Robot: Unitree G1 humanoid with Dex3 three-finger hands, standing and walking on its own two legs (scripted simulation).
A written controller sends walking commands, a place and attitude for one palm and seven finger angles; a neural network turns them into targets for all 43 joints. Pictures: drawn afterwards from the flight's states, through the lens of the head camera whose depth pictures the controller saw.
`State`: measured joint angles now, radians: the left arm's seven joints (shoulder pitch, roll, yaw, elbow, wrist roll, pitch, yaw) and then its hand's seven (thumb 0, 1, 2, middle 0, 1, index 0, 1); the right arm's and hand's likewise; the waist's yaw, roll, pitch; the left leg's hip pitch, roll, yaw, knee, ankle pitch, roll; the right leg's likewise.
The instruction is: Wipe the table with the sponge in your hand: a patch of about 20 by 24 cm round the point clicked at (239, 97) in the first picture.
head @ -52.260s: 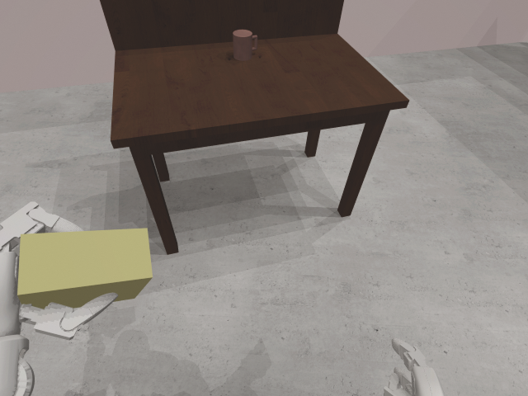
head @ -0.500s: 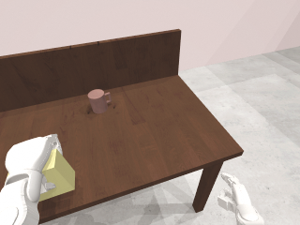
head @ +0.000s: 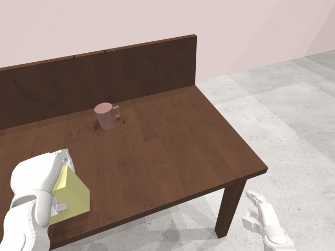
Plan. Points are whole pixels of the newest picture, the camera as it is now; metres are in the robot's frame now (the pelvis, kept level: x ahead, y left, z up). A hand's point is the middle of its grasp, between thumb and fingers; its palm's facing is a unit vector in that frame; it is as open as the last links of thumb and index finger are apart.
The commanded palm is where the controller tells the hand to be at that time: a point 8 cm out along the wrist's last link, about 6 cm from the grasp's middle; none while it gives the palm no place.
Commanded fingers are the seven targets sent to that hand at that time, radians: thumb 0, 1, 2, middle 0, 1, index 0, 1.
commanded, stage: bring the sponge back beside the body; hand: left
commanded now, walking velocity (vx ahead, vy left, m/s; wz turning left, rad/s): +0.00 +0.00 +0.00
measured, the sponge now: (60, 200) +0.18 +0.30 +0.04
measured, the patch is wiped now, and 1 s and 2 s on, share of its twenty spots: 1.00 1.00 1.00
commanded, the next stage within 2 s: step back with the hand held close in 0.54 s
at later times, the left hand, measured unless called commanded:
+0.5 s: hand (60, 185) +0.19 +0.28 +0.10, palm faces +0.10 -0.15 -0.98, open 9.8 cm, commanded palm +0.15 +0.27 +0.18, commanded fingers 0.00 0.10 1.30 -1.20 -1.60 -1.20 -1.60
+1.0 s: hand (67, 166) +0.20 +0.25 +0.16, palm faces +0.31 -0.85 -0.42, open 9.8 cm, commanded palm +0.15 +0.29 +0.17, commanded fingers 0.00 0.10 1.30 -1.20 -1.60 -1.20 -1.60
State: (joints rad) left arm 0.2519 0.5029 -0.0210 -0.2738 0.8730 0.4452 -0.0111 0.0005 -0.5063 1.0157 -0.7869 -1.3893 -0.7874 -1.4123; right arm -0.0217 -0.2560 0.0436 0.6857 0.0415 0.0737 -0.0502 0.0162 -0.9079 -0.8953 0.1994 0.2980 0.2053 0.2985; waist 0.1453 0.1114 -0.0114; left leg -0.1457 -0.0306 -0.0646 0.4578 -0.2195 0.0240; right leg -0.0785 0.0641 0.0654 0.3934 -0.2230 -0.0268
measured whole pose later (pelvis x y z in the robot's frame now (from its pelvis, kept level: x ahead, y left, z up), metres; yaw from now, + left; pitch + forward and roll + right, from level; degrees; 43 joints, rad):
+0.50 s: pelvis +0.00 -0.01 +0.00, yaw +0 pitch -5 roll -1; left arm 0.26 0.48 -0.05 -0.32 0.86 0.49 -0.01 0.00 -0.51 1.02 -0.79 -1.39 -0.79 -1.41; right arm -0.04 -0.25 0.06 0.67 0.04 0.07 -0.05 0.02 -0.91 -0.90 0.20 0.30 0.21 0.30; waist 0.15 0.11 -0.02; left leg -0.15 -0.02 -0.07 0.46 -0.22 0.01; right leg -0.08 0.07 0.06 0.41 -0.23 -0.04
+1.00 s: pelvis -0.01 +0.01 -0.01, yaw +0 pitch +2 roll -2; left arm 0.51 0.44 0.35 -0.61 -0.07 -0.06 0.10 0.00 -0.51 1.02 -0.79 -1.40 -0.79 -1.42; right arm 0.24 -0.25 0.01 0.56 0.02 0.04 -0.08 0.01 -0.91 -0.90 0.20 0.30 0.21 0.30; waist 0.00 0.01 -0.04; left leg -0.39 -0.03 -0.07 0.63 -0.27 0.03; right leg -0.31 0.07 0.05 0.53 -0.26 0.00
